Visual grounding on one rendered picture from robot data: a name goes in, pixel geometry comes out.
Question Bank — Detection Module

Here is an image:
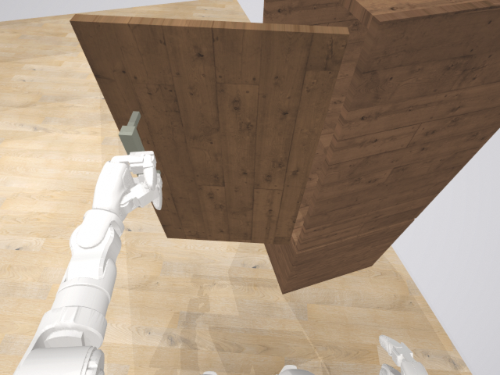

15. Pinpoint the left robot forearm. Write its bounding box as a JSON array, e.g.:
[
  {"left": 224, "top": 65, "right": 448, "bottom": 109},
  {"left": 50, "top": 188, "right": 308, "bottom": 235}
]
[{"left": 13, "top": 209, "right": 124, "bottom": 375}]

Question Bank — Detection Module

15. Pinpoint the robot left upper arm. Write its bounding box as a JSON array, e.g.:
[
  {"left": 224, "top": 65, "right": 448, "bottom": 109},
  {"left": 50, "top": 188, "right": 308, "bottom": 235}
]
[{"left": 18, "top": 346, "right": 105, "bottom": 375}]

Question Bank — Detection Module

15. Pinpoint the handle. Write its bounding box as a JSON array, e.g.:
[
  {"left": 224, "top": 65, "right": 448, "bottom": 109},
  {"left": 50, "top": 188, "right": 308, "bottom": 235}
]
[{"left": 118, "top": 111, "right": 161, "bottom": 177}]

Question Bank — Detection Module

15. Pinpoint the cupboard door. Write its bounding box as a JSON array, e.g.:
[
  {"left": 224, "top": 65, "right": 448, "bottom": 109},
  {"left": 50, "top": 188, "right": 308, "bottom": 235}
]
[{"left": 70, "top": 14, "right": 349, "bottom": 245}]

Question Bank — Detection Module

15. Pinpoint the robot left hand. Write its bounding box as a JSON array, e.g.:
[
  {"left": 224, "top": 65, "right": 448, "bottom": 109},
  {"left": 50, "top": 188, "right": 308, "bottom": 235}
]
[{"left": 92, "top": 151, "right": 163, "bottom": 222}]

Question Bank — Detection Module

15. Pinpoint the robot right hand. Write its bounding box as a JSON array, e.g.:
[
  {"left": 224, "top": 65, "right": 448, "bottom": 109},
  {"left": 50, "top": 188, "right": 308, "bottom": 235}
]
[{"left": 379, "top": 335, "right": 428, "bottom": 375}]

